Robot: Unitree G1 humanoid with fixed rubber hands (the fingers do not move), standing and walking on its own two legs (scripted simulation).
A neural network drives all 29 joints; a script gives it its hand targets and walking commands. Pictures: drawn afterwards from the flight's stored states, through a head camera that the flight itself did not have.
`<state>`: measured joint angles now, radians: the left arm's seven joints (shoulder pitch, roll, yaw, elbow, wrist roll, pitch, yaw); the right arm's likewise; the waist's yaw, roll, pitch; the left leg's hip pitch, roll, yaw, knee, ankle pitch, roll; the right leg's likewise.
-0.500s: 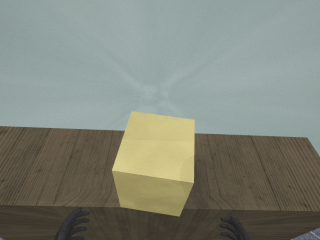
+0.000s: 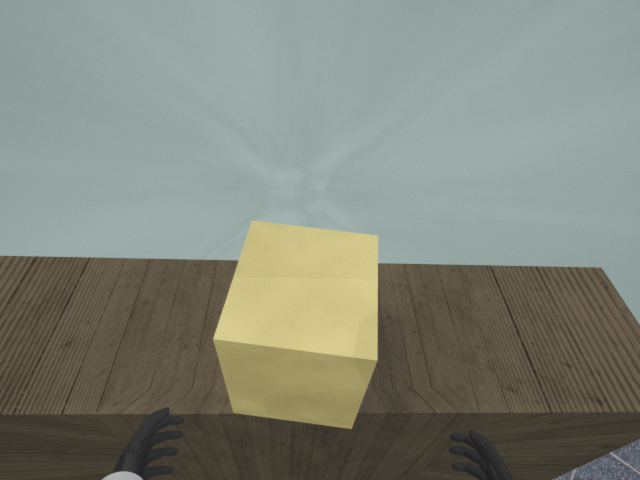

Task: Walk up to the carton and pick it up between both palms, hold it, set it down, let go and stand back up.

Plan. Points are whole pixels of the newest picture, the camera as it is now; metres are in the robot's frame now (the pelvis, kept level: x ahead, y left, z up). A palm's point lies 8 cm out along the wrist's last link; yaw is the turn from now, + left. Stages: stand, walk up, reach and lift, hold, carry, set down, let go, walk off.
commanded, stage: stand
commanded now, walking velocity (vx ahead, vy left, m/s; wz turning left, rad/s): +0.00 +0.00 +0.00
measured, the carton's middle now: (303, 327) +0.38 +0.03 -0.09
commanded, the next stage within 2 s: none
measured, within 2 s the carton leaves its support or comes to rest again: neither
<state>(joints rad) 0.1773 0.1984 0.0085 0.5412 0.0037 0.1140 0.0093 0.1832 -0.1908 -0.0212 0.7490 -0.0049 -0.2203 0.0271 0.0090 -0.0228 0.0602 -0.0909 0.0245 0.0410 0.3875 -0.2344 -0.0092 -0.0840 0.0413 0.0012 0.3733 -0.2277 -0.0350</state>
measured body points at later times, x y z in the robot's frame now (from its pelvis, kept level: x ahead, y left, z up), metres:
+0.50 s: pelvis -0.01 +0.01 +0.00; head -0.01 +0.01 +0.45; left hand +0.07 +0.25 -0.13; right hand +0.03 -0.24 -0.14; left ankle -0.01 +0.12 -0.74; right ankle -0.01 -0.10 -0.74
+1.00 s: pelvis -0.01 +0.02 +0.00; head -0.01 +0.02 +0.45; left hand -0.01 +0.24 -0.16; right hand -0.03 -0.20 -0.16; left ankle -0.01 +0.12 -0.74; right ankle -0.01 -0.10 -0.74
